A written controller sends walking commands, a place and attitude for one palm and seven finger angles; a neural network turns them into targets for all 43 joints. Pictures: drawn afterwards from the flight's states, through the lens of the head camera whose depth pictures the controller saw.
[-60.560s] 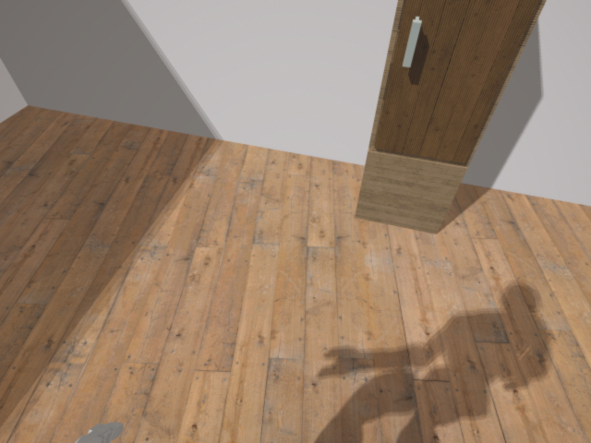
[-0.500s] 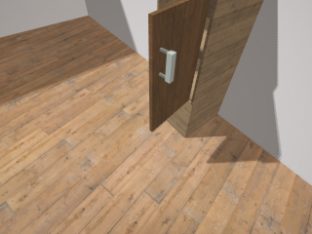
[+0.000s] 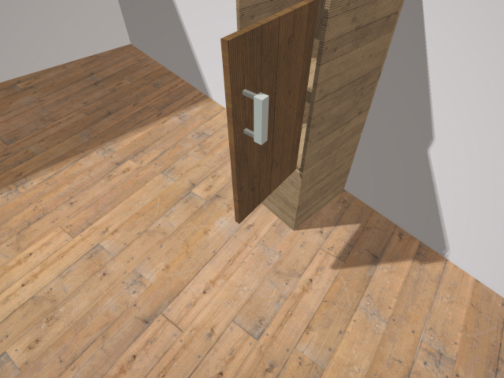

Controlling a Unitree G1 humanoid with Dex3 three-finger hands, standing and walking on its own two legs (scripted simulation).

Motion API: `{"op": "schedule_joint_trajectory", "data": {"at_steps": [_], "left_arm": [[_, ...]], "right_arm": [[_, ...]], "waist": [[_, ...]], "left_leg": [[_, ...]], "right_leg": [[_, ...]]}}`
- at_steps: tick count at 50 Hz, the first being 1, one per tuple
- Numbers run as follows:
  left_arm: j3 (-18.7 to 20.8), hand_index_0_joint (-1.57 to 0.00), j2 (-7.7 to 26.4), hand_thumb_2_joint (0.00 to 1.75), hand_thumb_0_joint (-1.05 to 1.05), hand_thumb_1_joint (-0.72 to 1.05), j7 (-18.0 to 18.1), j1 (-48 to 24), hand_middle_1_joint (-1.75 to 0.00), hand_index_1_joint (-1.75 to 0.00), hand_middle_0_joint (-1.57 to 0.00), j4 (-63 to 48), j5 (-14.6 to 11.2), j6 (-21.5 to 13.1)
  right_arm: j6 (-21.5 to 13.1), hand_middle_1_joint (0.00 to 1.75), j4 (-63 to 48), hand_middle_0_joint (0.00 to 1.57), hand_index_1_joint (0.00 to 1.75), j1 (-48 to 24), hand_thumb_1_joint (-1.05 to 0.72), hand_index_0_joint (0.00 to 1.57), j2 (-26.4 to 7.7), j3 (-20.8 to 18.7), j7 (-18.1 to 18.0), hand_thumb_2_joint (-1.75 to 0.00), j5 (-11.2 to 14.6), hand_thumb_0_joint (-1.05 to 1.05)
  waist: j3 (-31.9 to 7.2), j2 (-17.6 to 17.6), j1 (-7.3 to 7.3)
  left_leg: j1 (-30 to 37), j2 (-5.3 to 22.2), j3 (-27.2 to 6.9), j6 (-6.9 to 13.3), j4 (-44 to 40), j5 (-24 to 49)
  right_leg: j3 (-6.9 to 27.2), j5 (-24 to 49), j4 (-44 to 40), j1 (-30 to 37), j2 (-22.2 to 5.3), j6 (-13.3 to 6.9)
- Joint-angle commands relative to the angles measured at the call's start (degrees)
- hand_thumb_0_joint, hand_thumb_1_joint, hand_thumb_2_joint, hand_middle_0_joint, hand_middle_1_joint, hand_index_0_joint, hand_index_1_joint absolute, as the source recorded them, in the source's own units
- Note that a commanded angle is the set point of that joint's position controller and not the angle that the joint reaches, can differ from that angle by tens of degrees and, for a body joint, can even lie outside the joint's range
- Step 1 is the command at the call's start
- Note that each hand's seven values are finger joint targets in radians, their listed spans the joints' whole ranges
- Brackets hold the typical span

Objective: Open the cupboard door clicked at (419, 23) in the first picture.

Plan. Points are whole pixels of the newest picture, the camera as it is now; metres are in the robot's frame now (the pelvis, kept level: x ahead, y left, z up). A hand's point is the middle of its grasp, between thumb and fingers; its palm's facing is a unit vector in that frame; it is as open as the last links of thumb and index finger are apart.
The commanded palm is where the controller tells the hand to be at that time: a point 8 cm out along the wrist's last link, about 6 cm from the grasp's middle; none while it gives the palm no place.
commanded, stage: let the arm hang, fingers relaxed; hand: left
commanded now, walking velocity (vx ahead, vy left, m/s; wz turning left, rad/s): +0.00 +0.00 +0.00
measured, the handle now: (254, 116) +0.66 +0.03 +0.06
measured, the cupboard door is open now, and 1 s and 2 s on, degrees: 99 99 99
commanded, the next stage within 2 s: look to check the result in 0.10 s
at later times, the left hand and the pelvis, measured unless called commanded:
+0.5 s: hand out of the picture -0.02 +0.15 -0.17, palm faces +0.06 -0.98 -0.16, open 7.3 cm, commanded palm none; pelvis +0.00 +0.00 +0.00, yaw +0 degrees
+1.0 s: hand out of the picture -0.01 +0.16 -0.18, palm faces +0.05 -0.99 -0.16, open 7.3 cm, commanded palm none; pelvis +0.01 +0.01 +0.00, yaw +0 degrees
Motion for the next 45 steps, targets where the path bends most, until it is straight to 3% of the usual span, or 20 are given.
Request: {"op": "schedule_joint_trajectory", "data": {"at_steps": [1, 8, 14, 23, 45], "left_arm": [[0.82, -0.20, 5.68, 0.90, 0.00, 0.90, 0.67, 4.61, -0.30, -0.30, -0.20, -0.39, -0.27, -0.37], [0.85, -0.20, 5.12, 0.90, 0.00, 0.90, 0.76, 5.17, -0.30, -0.30, -0.20, -0.18, -0.20, -0.32], [0.88, -0.20, 4.90, 0.90, 0.00, 0.90, 0.79, 5.60, -0.30, -0.30, -0.20, -0.18, -0.16, -0.53], [0.77, -0.20, 4.96, 0.90, 0.00, 0.90, 0.82, 5.81, -0.30, -0.30, -0.20, -0.25, -0.08, -0.55], [0.91, -0.20, 5.45, 0.90, 0.00, 0.90, 0.69, 4.80, -0.30, -0.30, -0.20, -0.95, -0.12, -0.64]], "right_arm": [[-0.58, 0.30, -0.75, 0.20, 0.30, 4.90, -0.90, 0.20, -3.73, -0.73, -0.25, -0.90, -0.28, 0.00], [-0.40, 0.30, -0.74, 0.20, 0.30, 5.50, -0.90, 0.20, -3.55, -0.82, -0.27, -0.90, -0.26, 0.00], [-0.59, 0.30, -0.87, 0.20, 0.30, 5.30, -0.90, 0.20, -3.56, -0.90, -0.28, -0.90, -0.23, 0.00], [-0.56, 0.30, -0.78, 0.20, 0.30, 4.91, -0.90, 0.20, -3.64, -0.95, -0.22, -0.90, -0.22, 0.00], [-0.98, 0.30, -0.82, 0.20, 0.30, 4.23, -0.90, 0.20, -4.65, -0.96, -0.29, -0.90, -0.24, 0.00]], "waist": [[4.24, 0.14, 0.08], [5.27, -0.85, -0.06], [3.80, -1.61, -0.08], [5.10, -1.68, -0.10], [3.56, -1.38, -0.06]], "left_leg": [[-4.08, 5.46, -5.89, 0.68, -5.01, 3.71], [-4.23, 5.41, -5.94, 0.76, -4.78, 2.63], [-3.31, 5.53, -6.01, 0.85, -4.52, 4.44], [-3.30, 5.67, -5.92, 0.86, -4.79, 4.43], [-2.19, 5.80, -6.46, 0.97, -5.06, 7.44]], "right_leg": [[7.25, 3.42, -5.36, -1.32, -6.74, -0.60], [7.09, 1.79, -5.56, -2.51, -6.67, -0.51], [7.14, 3.89, -5.17, -1.72, -6.66, -0.49], [7.26, 4.01, -5.26, -2.60, -6.66, -0.34], [7.08, 6.51, -4.71, -0.96, -6.70, -0.23]]}}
